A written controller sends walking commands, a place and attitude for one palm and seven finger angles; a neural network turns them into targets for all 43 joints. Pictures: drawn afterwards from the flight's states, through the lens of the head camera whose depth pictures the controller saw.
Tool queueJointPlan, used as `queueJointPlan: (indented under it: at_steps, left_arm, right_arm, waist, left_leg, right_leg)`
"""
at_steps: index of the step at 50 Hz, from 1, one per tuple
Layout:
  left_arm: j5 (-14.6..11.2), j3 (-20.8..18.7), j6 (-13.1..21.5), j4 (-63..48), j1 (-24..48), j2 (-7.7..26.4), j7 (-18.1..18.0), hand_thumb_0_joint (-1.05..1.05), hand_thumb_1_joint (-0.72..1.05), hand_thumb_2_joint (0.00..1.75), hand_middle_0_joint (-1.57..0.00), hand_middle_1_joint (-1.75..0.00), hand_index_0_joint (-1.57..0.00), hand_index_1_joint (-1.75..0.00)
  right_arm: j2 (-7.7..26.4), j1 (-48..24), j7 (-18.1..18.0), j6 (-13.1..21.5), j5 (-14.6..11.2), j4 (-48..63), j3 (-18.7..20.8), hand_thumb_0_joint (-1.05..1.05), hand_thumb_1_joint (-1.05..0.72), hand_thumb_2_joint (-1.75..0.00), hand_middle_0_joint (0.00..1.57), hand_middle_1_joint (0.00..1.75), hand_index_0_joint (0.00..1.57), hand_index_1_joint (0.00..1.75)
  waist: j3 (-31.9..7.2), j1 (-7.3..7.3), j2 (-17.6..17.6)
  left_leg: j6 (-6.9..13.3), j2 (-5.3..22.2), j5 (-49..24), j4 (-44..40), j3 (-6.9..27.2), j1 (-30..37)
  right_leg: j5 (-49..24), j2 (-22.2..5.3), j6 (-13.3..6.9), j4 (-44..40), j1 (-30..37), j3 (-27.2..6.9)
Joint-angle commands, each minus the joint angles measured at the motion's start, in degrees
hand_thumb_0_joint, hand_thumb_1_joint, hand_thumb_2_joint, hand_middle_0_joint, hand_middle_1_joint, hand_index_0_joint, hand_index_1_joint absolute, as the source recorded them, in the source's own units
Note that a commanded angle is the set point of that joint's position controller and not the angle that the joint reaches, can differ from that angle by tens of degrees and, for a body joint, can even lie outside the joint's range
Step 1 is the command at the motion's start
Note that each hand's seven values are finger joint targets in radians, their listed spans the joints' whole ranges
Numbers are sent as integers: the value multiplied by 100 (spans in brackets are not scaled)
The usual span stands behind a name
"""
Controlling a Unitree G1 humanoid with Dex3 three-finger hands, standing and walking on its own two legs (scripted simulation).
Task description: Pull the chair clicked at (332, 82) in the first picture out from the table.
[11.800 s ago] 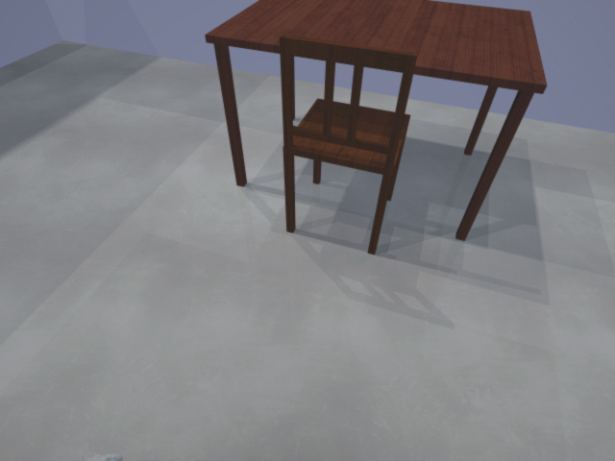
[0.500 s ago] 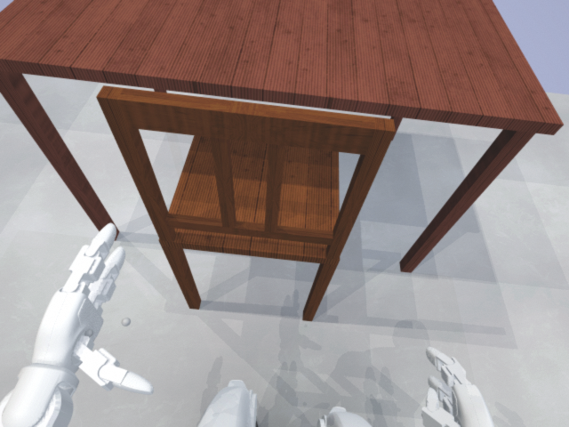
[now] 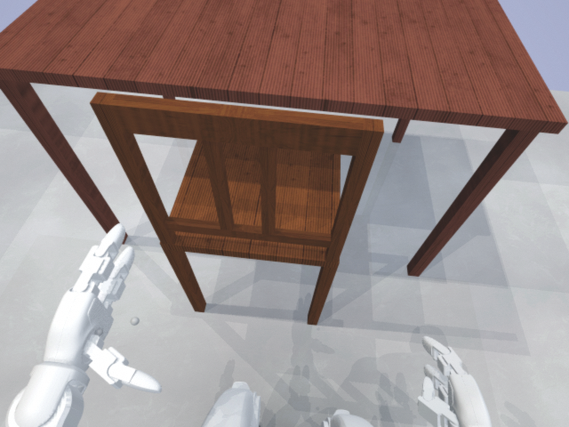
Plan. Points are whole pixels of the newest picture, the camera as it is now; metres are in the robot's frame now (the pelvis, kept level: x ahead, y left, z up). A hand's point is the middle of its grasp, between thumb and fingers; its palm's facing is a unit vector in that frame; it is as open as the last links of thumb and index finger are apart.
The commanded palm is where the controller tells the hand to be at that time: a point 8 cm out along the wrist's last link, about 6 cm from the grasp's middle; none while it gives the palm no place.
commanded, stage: aim the fingers beside a spindle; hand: left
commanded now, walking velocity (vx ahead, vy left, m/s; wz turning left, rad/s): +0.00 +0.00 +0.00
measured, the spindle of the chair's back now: (220, 188) +0.51 +0.14 -0.02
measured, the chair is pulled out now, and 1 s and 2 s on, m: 0.00 0.00 0.00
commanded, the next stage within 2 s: push the fingers through the gap in 1.90 s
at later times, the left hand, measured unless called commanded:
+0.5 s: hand (173, 292) +0.29 +0.17 +0.02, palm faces -0.07 -1.00 -0.05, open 16.9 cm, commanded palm +0.27 +0.22 +0.02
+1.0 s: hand (196, 275) +0.32 +0.15 +0.00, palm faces -0.07 -1.00 -0.04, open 16.9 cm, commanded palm +0.31 +0.20 +0.00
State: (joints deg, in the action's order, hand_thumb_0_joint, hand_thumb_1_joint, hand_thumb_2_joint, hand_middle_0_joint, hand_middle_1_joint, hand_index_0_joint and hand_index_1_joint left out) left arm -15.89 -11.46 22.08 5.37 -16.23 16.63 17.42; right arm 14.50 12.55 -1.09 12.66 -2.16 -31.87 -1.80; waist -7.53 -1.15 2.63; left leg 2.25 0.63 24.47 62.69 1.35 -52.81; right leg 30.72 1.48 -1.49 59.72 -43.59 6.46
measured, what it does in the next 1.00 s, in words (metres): stands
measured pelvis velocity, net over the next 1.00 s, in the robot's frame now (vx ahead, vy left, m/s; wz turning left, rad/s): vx -0.01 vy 0.00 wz -0.02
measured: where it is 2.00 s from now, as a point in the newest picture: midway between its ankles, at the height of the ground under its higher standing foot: outside the picture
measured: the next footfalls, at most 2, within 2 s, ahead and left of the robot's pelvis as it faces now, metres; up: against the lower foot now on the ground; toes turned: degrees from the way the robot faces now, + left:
none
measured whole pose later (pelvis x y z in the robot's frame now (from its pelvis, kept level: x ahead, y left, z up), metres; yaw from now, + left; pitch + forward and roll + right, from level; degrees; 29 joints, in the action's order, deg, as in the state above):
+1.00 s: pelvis -0.01 +0.00 -0.02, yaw -1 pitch +19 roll -3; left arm -10.7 -7.0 25.2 22.5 5.0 12.7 10.7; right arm 15.1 12.1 0.7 7.1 -0.9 -32.5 -1.2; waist -8.2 -1.9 2.3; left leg 2.1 1.1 26.1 68.6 0.0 -61.2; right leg 33.1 1.4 -1.9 67.6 -53.1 5.2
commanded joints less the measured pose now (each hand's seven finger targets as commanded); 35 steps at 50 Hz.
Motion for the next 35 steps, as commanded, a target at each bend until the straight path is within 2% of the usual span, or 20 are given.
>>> queueJointPlan:
  at_steps: [1, 2, 3, 5, 6, 7, 9, 10, 12, 15, 16, 18, 20, 22, 23, 24, 25, 28, 32, 35]
  left_arm:
    - [-52, -255, 381, -969, 757, 714, -53, 0, -50, 30, -6, -8, -6, -8]
    - [-56, -432, 388, -874, 928, 863, -62, 0, -50, 30, -6, -8, -6, -8]
    - [-58, -431, 392, -780, 974, 851, -72, 0, -50, 30, -6, -8, -6, -8]
    - [-55, -633, 441, -746, 1056, 1037, -78, 0, -50, 30, -6, -8, -6, -8]
    - [-54, -538, 434, -704, 1020, 904, -70, 0, -50, 30, -6, -8, -6, -8]
    - [-71, -605, 448, -666, 1197, 967, -64, 0, -50, 30, -6, -8, -6, -8]
    - [-78, -528, 466, -637, 1318, 903, -46, 0, -50, 30, -6, -8, -6, -8]
    - [-65, -605, 464, -513, 1290, 960, -51, 0, -50, 30, -6, -8, -6, -8]
    - [-75, -416, 457, -456, 1337, 788, -27, 0, -50, 30, -6, -8, -6, -8]
    - [-18, -445, 444, -214, 1389, 830, -45, 0, -50, 30, -6, -8, -6, -8]
    - [-27, -267, 462, -270, 1519, 694, -56, 0, -50, 30, -6, -8, -6, -8]
    - [-7, -280, 513, -274, 1558, 711, -99, 0, -50, 30, -6, -8, -6, -8]
    - [20, -382, 557, -296, 1571, 801, -182, 0, -50, 30, -6, -8, -6, -8]
    - [52, -384, 607, -316, 1662, 777, -260, 0, -50, 30, -6, -8, -6, -8]
    - [90, -240, 597, -234, 1632, 646, -288, 0, -50, 30, -6, -8, -6, -8]
    - [105, -305, 633, -254, 1823, 715, -331, 0, -50, 30, -6, -8, -6, -8]
    - [152, -253, 622, -131, 1790, 680, -360, 0, -50, 30, -6, -8, -6, -8]
    - [204, -46, 643, -124, 1935, 493, -436, 0, -50, 30, -6, -8, -6, -8]
    - [254, -149, 640, 83, 2439, 604, -503, 0, -50, 30, -6, -8, -6, -8]
    - [316, -102, 661, 98, 2382, 571, -531, 0, -50, 30, -6, -8, -6, -8]
  right_arm:
    - [868, -121, -104, 300, -6, 731, 394, 0, -90, -90, 20, 30, 20, 30]
    - [900, -109, -104, 283, 1, 712, 401, 0, -90, -90, 20, 30, 20, 30]
    - [879, -134, -114, 279, -7, 701, 394, 0, -90, -90, 20, 30, 20, 30]
    - [899, -106, -117, 267, 16, 687, 405, 0, -90, -90, 20, 30, 20, 30]
    - [865, -115, -106, 261, 0, 709, 400, 0, -90, -90, 20, 30, 20, 30]
    - [897, -107, -101, 250, 5, 698, 403, 0, -90, -90, 20, 30, 20, 30]
    - [896, -103, -94, 247, 8, 703, 403, 0, -90, -90, 20, 30, 20, 30]
    - [899, -73, -90, 244, 10, 658, 418, 0, -90, -90, 20, 30, 20, 30]
    - [897, -65, -70, 233, 3, 685, 410, 0, -90, -90, 20, 30, 20, 30]
    - [932, -28, -63, 198, 12, 654, 433, 0, -90, -90, 20, 30, 20, 30]
    - [914, -61, -57, 206, 5, 676, 420, 0, -90, -90, 20, 30, 20, 30]
    - [924, -32, -46, 197, 15, 665, 435, 0, -90, -90, 20, 30, 20, 30]
    - [950, 6, -25, 172, 43, 666, 456, 0, -90, -90, 20, 30, 20, 30]
    - [938, -10, -3, 145, 51, 665, 456, 0, -90, -90, 20, 30, 20, 30]
    - [910, -28, 13, 128, 45, 676, 446, 0, -90, -90, 20, 30, 20, 30]
    - [936, -22, 15, 111, 55, 653, 453, 0, -90, -90, 20, 30, 20, 30]
    - [943, -11, 24, 92, 70, 659, 454, 0, -90, -90, 20, 30, 20, 30]
    - [916, -30, 43, 42, 66, 681, 451, 0, -90, -90, 20, 30, 20, 30]
    - [949, -9, 32, -50, 84, 632, 444, 0, -90, -90, 20, 30, 20, 30]
    - [934, 5, 55, -100, 93, 671, 450, 0, -90, -90, 20, 30, 20, 30]
  waist:
    - [-1155, -154, 192]
    - [-1194, -141, 138]
    - [-1163, -127, 100]
    - [-1359, -56, 133]
    - [-1344, -63, 195]
    - [-1372, -87, 116]
    - [-1483, -88, 206]
    - [-1523, -79, 64]
    - [-1495, -110, 163]
    - [-1475, -103, 15]
    - [-1424, -145, 50]
    - [-1536, -108, 130]
    - [-1684, -87, -25]
    - [-1709, -74, 110]
    - [-1608, -91, 111]
    - [-1638, -102, 129]
    - [-1601, -108, 19]
    - [-1675, -114, 97]
    - [-1719, -155, -68]
    - [-1924, -82, 105]
  left_leg:
    - [-1, -8, -896, -847, 352, 1614]
    - [-8, -4, -829, -827, 349, 1527]
    - [1, -19, -795, -799, 302, 1465]
    - [7, -25, -971, -727, 267, 1433]
    - [4, -31, -1022, -743, 249, 1469]
    - [1, -24, -1009, -728, 251, 1447]
    - [6, -30, -1064, -684, 226, 1446]
    - [18, -22, -1155, -647, 225, 1447]
    - [16, -31, -1163, -637, 206, 1429]
    - [19, -8, -1185, -612, 222, 1359]
    - [33, -28, -1131, -595, 210, 1363]
    - [22, -17, -1157, -585, 203, 1423]
    - [29, -14, -1278, -549, 218, 1414]
    - [13, -18, -1294, -527, 200, 1415]
    - [11, -20, -1255, -540, 195, 1413]
    - [5, -1, -1264, -521, 216, 1421]
    - [13, -8, -1237, -499, 217, 1350]
    - [6, -9, -1220, -478, 215, 1425]
    - [15, -8, -1092, -397, 211, 1234]
    - [3, -11, -1268, -364, 224, 1374]
  right_leg:
    - [-897, 55, -1, -942, -212, -332]
    - [-836, 47, 4, -950, -222, -369]
    - [-828, 40, 4, -974, -165, -411]
    - [-1007, 35, 4, -928, -70, -487]
    - [-1081, 31, -6, -911, -31, -446]
    - [-1086, 24, 9, -914, -70, -462]
    - [-1162, 9, 21, -889, -49, -511]
    - [-1273, 25, 31, -879, -9, -528]
    - [-1338, 3, 40, -872, -29, -535]
    - [-1354, 16, 44, -814, -96, -511]
    - [-1341, 6, 49, -830, -126, -534]
    - [-1355, -1, 35, -798, -127, -528]
    - [-1482, 9, 44, -726, -114, -508]
    - [-1505, -2, 35, -662, -164, -501]
    - [-1458, 8, 24, -651, -206, -468]
    - [-1453, 5, 21, -623, -286, -470]
    - [-1423, 16, 30, -598, -313, -473]
    - [-1397, 14, 11, -548, -364, -450]
    - [-1333, 10, 19, -512, -410, -501]
    - [-1442, 20, -1, -428, -400, -487]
